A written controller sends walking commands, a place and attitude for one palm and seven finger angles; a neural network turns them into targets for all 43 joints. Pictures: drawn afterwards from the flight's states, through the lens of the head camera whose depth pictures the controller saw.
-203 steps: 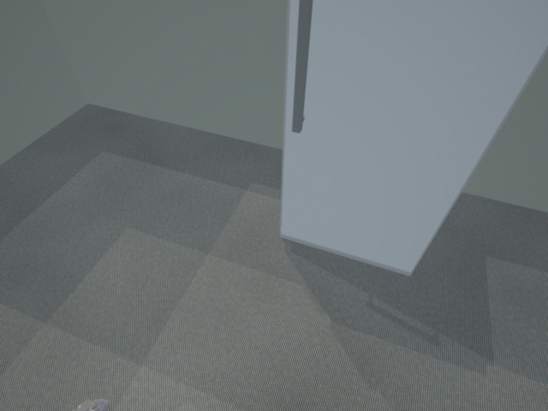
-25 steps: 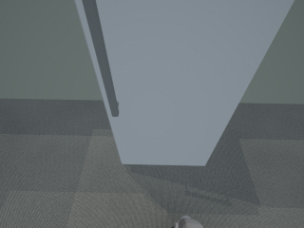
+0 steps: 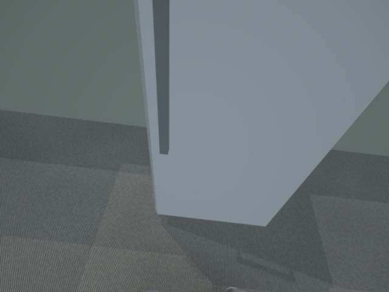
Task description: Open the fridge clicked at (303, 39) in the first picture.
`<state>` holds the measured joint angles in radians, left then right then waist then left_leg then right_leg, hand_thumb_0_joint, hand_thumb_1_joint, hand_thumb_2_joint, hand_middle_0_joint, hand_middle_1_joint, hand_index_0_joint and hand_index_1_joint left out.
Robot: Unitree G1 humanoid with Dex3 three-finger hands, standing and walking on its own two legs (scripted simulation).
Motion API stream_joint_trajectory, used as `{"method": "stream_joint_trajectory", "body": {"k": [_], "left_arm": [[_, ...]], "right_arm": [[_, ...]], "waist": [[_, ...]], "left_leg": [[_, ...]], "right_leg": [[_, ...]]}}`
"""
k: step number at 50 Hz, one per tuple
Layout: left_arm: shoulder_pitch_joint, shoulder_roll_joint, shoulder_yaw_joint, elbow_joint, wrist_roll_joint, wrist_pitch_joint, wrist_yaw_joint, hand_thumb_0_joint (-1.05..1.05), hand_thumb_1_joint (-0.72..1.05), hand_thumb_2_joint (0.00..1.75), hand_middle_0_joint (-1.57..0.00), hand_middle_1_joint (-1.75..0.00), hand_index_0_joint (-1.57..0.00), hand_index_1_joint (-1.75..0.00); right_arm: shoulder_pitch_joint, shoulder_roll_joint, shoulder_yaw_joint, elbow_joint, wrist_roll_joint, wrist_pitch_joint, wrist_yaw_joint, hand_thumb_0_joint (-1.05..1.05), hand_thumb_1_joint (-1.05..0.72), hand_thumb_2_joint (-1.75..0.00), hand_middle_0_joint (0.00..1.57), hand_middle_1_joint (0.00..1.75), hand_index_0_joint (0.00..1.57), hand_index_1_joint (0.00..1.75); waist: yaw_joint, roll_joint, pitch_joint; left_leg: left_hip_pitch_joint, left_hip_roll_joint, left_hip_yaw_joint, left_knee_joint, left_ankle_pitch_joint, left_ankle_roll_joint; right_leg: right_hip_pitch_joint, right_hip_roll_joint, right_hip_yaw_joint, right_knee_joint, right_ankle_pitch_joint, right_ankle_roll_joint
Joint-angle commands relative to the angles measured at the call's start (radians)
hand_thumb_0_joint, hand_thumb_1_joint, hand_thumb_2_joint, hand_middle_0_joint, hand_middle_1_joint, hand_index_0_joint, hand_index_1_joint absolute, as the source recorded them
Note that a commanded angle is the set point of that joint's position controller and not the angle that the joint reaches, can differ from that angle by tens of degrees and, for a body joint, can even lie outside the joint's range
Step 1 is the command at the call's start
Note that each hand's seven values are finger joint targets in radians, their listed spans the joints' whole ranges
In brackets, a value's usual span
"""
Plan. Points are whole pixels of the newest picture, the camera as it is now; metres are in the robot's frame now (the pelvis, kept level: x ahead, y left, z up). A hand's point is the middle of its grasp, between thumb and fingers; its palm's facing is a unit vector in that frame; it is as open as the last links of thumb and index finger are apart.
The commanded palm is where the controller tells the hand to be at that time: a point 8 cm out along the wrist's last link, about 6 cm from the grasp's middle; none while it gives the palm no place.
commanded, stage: come to a stop and stand still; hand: left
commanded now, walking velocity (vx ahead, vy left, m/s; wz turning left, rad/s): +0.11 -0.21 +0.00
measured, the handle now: (164, 75) +0.51 +0.12 +0.17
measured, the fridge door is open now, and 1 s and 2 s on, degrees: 0 0 0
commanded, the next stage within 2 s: look again from close up in 1.06 s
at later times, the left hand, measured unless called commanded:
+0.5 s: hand out of the picture -0.01 +0.15 -0.16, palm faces +0.00 -0.98 -0.20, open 7.4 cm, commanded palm none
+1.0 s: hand out of the picture -0.05 +0.08 -0.16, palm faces +0.05 -0.99 -0.12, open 7.4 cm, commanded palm none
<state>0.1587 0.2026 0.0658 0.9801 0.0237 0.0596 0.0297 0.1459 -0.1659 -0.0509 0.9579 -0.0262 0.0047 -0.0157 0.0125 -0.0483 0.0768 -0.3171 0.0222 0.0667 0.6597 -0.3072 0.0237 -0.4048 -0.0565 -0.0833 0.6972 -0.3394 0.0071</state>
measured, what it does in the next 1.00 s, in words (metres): steps on the spot: right foot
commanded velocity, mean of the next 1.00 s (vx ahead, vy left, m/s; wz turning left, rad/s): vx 0.01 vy -0.04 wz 0.00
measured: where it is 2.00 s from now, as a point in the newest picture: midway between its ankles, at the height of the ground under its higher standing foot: outside the picture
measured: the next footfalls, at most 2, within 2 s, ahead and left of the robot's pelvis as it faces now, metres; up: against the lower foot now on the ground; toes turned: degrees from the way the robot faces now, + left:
right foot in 0.48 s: -0.02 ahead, -0.15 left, +0.00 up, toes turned -2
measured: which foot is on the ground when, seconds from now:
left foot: down 0.00-1.00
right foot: up 0.00-0.46, down 0.48-1.00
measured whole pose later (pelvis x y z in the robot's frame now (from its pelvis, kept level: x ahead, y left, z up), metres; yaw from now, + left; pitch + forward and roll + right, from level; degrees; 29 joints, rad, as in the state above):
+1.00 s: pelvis -0.02 -0.06 +0.02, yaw +0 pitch -2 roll +0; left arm 0.32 0.08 0.00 1.15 0.01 0.00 0.03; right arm 0.29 -0.10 -0.02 1.17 -0.02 0.00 -0.03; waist 0.00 0.00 0.05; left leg -0.23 0.08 0.03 0.43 -0.18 -0.05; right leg -0.11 0.03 -0.06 0.42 -0.29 -0.05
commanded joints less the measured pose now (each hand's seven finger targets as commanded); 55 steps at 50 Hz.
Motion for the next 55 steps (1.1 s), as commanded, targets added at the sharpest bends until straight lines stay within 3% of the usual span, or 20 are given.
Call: {"method": "stream_joint_trajectory", "body": {"k": [1, 4, 8, 12, 18, 21, 22, 23, 24, 25, 26, 27, 30, 36, 43, 51, 52, 53, 54, 55], "left_arm": [[0.099, 0.069, 0.031, -0.026, 0.006, -0.005, -0.012, 0.0, 0.9, 0.9, -0.2, -0.3, -0.2, -0.3], [0.154, 0.073, 0.027, 0.017, 0.004, -0.017, -0.024, 0.0, 0.9, 0.9, -0.2, -0.3, -0.2, -0.3], [0.137, 0.066, 0.023, 0.021, 0.004, -0.015, -0.023, 0.0, 0.9, 0.9, -0.2, -0.3, -0.2, -0.3], [0.123, 0.052, 0.014, 0.031, 0.002, -0.009, -0.023, 0.0, 0.9, 0.9, -0.2, -0.3, -0.2, -0.3], [0.13, 0.008, -0.013, 0.066, -0.008, -0.015, -0.019, 0.0, 0.9, 0.9, -0.2, -0.3, -0.2, -0.3], [0.219, -0.007, -0.019, 0.117, -0.012, -0.027, -0.01, 0.0, 0.9, 0.9, -0.2, -0.3, -0.2, -0.3], [0.237, 0.01, -0.021, 0.128, -0.01, -0.037, -0.005, 0.0, 0.9, 0.9, -0.2, -0.3, -0.2, -0.3], [0.242, 0.037, -0.019, 0.133, -0.007, -0.046, 0.002, 0.0, 0.9, 0.9, -0.2, -0.3, -0.2, -0.3], [0.215, 0.069, -0.02, 0.128, -0.007, -0.054, 0.008, 0.0, 0.9, 0.9, -0.2, -0.3, -0.2, -0.3], [0.168, 0.096, -0.021, 0.116, -0.01, -0.058, 0.008, 0.0, 0.9, 0.9, -0.2, -0.3, -0.2, -0.3], [0.139, 0.105, -0.016, 0.108, -0.011, -0.063, 0.009, 0.0, 0.9, 0.9, -0.2, -0.3, -0.2, -0.3], [0.128, 0.071, -0.024, 0.107, -0.008, -0.061, 0.012, 0.0, 0.9, 0.9, -0.2, -0.3, -0.2, -0.3], [0.123, 0.034, -0.034, 0.11, -0.018, -0.069, 0.009, 0.0, 0.9, 0.9, -0.2, -0.3, -0.2, -0.3], [0.17, 0.021, -0.034, 0.125, -0.023, -0.067, 0.008, 0.0, 0.9, 0.9, -0.2, -0.3, -0.2, -0.3], [0.208, -0.002, -0.036, 0.137, -0.02, -0.076, 0.01, 0.0, 0.9, 0.9, -0.2, -0.3, -0.2, -0.3], [0.236, -0.015, -0.039, 0.15, -0.017, -0.079, 0.012, 0.0, 0.9, 0.9, -0.2, -0.3, -0.2, -0.3], [0.25, 0.181, -0.047, 0.06, 0.008, -0.106, 0.013, 0.0, 0.9, 0.9, -0.2, -0.3, -0.2, -0.3], [0.216, 0.103, -0.014, 0.058, 0.003, -0.11, 0.018, 0.0, 0.9, 0.9, -0.2, -0.3, -0.2, -0.3], [0.221, 0.095, -0.025, 0.048, 0.0, -0.117, 0.019, 0.0, 0.9, 0.9, -0.2, -0.3, -0.2, -0.3], [0.233, 0.084, -0.02, 0.038, 0.001, -0.115, 0.019, 0.0, 0.9, 0.9, -0.2, -0.3, -0.2, -0.3]], "right_arm": [[-0.001, -0.165, -0.015, -0.051, -0.011, -0.006, -0.03, 0.0, -0.9, -0.9, 0.2, 0.3, 0.2, 0.3], [0.045, -0.145, -0.012, -0.029, 0.0, -0.022, -0.035, 0.0, -0.9, -0.9, 0.2, 0.3, 0.2, 0.3], [0.156, -0.144, -0.021, 0.02, 0.003, -0.026, -0.046, 0.0, -0.9, -0.9, 0.2, 0.3, 0.2, 0.3], [0.2, -0.153, -0.026, 0.058, 0.002, -0.019, -0.048, 0.0, -0.9, -0.9, 0.2, 0.3, 0.2, 0.3], [0.19, -0.16, -0.028, 0.102, -0.001, -0.005, -0.031, 0.0, -0.9, -0.9, 0.2, 0.3, 0.2, 0.3], [0.163, -0.152, -0.03, 0.119, 0.005, -0.001, -0.024, 0.0, -0.9, -0.9, 0.2, 0.3, 0.2, 0.3], [0.177, -0.124, -0.026, 0.129, 0.011, -0.003, -0.021, 0.0, -0.9, -0.9, 0.2, 0.3, 0.2, 0.3], [0.189, -0.081, -0.019, 0.133, 0.016, -0.003, -0.016, 0.0, -0.9, -0.9, 0.2, 0.3, 0.2, 0.3], [0.188, -0.035, -0.005, 0.131, 0.021, -0.002, -0.012, 0.0, -0.9, -0.9, 0.2, 0.3, 0.2, 0.3], [0.183, -0.009, 0.006, 0.128, 0.017, 0.002, -0.005, 0.0, -0.9, -0.9, 0.2, 0.3, 0.2, 0.3], [0.175, -0.009, 0.009, 0.129, 0.007, 0.015, -0.005, 0.0, -0.9, -0.9, 0.2, 0.3, 0.2, 0.3], [0.173, -0.018, 0.009, 0.133, 0.003, 0.019, -0.005, 0.0, -0.9, -0.9, 0.2, 0.3, 0.2, 0.3], [0.263, 0.001, 0.022, 0.183, 0.005, 0.007, -0.009, 0.0, -0.9, -0.9, 0.2, 0.3, 0.2, 0.3], [0.254, -0.007, 0.026, 0.197, 0.009, 0.002, -0.019, 0.0, -0.9, -0.9, 0.2, 0.3, 0.2, 0.3], [0.238, -0.007, 0.023, 0.193, 0.013, -0.007, -0.026, 0.0, -0.9, -0.9, 0.2, 0.3, 0.2, 0.3], [0.202, -0.015, 0.023, 0.186, 0.015, -0.012, -0.03, 0.0, -0.9, -0.9, 0.2, 0.3, 0.2, 0.3], [0.141, -0.127, 0.025, 0.051, 0.007, -0.019, -0.014, 0.0, -0.9, -0.9, 0.2, 0.3, 0.2, 0.3], [0.154, -0.1, 0.0, 0.027, -0.001, -0.034, -0.021, 0.0, -0.9, -0.9, 0.2, 0.3, 0.2, 0.3], [0.157, -0.081, 0.006, 0.029, -0.001, -0.042, -0.024, 0.0, -0.9, -0.9, 0.2, 0.3, 0.2, 0.3], [0.161, -0.068, 0.004, 0.019, 0.002, -0.041, -0.025, 0.0, -0.9, -0.9, 0.2, 0.3, 0.2, 0.3]], "waist": [[0.016, 0.209, 0.02], [0.001, 0.167, -0.057], [-0.039, 0.155, -0.082], [-0.059, 0.189, -0.08], [-0.057, 0.233, -0.086], [-0.011, 0.212, -0.083], [-0.004, 0.169, -0.077], [-0.006, 0.094, -0.063], [-0.017, -0.007, -0.037], [-0.033, -0.066, -0.01], [-0.022, -0.237, 0.051], [-0.023, -0.228, 0.112], [-0.049, -0.062, 0.076], [-0.029, 0.044, 0.081], [-0.026, 0.042, 0.008], [-0.019, 0.044, -0.001], [-0.032, -0.006, 0.111], [-0.029, 0.043, -0.044], [-0.024, 0.019, -0.133], [-0.02, -0.024, -0.148]], "left_leg": [[-0.1, 0.287, -0.366, -0.521, -0.211, 0.08], [0.087, 0.239, -0.254, -0.484, -0.031, 0.063], [0.247, 0.283, -0.255, -0.445, 0.235, 0.089], [0.279, 0.288, -0.247, -0.425, 0.336, 0.111], [0.176, 0.25, -0.256, -0.458, 0.102, 0.108], [0.087, 0.206, -0.209, -0.443, 0.001, 0.065], [0.047, 0.17, -0.185, -0.403, 0.017, 0.038], [-0.012, 0.123, -0.129, -0.341, -0.007, -0.003], [-0.025, 0.064, -0.064, -0.269, -0.023, -0.037], [0.027, 0.039, -0.039, -0.23, -0.014, -0.043], [0.021, 0.036, -0.033, -0.179, -0.004, -0.04], [0.03, 0.046, -0.038, -0.137, 0.011, -0.035], [0.077, 0.058, -0.039, -0.182, 0.136, -0.034], [0.097, 0.076, -0.053, -0.239, 0.173, -0.045], [0.134, 0.087, -0.059, -0.248, 0.229, -0.041], [0.16, 0.09, -0.061, -0.254, 0.258, -0.036], [0.087, 0.049, -0.105, -0.173, 0.172, -0.033], [0.064, 0.037, -0.072, -0.121, 0.122, -0.025], [0.061, 0.031, -0.075, -0.09, 0.164, -0.017], [0.043, 0.024, -0.065, -0.078, 0.144, -0.014]], "right_leg": [[-0.061, 0.044, 0.159, 0.346, -0.063, 0.012], [-0.099, 0.039, 0.151, 0.358, 0.018, 0.036], [-0.124, 0.025, 0.149, 0.302, -0.013, 0.052], [-0.07, 0.015, 0.114, 0.204, -0.077, 0.051], [0.096, 0.028, 0.058, -0.037, -0.124, 0.02], [0.241, 0.041, 0.011, -0.25, 0.036, 0.005], [0.313, 0.028, 0.027, -0.369, 0.107, 0.002], [0.352, -0.044, 0.103, -0.417, 0.091, -0.02], [0.286, -0.147, 0.207, -0.469, -0.01, -0.059], [0.149, -0.195, 0.247, -0.526, -0.151, -0.079], [0.059, -0.181, 0.276, -0.581, -0.236, -0.086], [-0.002, -0.176, 0.27, -0.594, -0.237, -0.091], [0.066, -0.116, 0.184, -0.484, -0.044, -0.086], [0.092, -0.062, 0.157, -0.447, -0.019, -0.054], [0.165, -0.053, 0.141, -0.416, 0.132, -0.047], [0.183, -0.051, 0.13, -0.399, 0.215, -0.041], [0.14, -0.061, 0.133, -0.419, 0.371, -0.014], [0.208, -0.118, 0.181, -0.328, 0.404, -0.041], [0.265, -0.122, 0.181, -0.3, 0.522, -0.063], [0.284, -0.131, 0.182, -0.292, 0.574, -0.074]]}}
